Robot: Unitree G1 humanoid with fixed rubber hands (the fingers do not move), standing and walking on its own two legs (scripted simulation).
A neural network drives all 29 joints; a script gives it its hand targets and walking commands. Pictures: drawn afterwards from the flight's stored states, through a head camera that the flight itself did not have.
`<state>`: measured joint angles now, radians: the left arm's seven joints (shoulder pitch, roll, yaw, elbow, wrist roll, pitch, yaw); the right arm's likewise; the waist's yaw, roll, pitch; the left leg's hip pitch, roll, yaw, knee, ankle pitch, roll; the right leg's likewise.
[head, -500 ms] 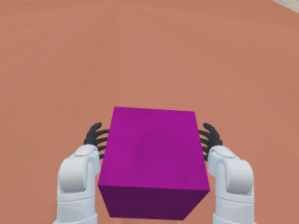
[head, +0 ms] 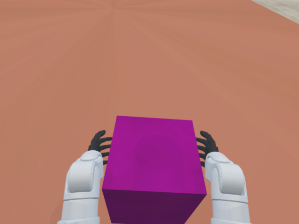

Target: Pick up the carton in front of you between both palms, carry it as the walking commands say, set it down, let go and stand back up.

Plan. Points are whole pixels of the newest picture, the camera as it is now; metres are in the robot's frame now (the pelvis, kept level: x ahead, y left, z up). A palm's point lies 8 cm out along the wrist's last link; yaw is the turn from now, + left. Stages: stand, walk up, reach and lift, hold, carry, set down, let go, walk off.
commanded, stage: carry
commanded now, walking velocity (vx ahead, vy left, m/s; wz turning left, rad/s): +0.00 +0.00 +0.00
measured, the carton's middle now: (150, 173) +0.27 +0.00 -0.01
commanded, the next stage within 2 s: hold in 0.78 s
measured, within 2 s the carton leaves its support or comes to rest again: neither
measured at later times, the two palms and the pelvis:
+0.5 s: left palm (98, 158) +0.28 +0.15 +0.04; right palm (207, 158) +0.28 -0.15 +0.04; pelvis -0.02 +0.00 +0.00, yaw +0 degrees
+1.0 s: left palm (106, 161) +0.27 +0.12 +0.04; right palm (219, 169) +0.25 -0.17 +0.05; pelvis -0.03 +0.00 +0.01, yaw -4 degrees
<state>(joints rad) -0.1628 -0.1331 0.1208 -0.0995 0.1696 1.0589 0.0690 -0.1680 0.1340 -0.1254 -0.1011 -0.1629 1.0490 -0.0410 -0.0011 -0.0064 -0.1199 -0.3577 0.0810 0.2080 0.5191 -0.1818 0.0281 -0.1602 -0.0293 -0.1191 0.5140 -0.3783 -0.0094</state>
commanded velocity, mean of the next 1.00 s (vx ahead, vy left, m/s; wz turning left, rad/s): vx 0.00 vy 0.00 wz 0.00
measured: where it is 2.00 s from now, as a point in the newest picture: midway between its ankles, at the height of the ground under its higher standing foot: outside the picture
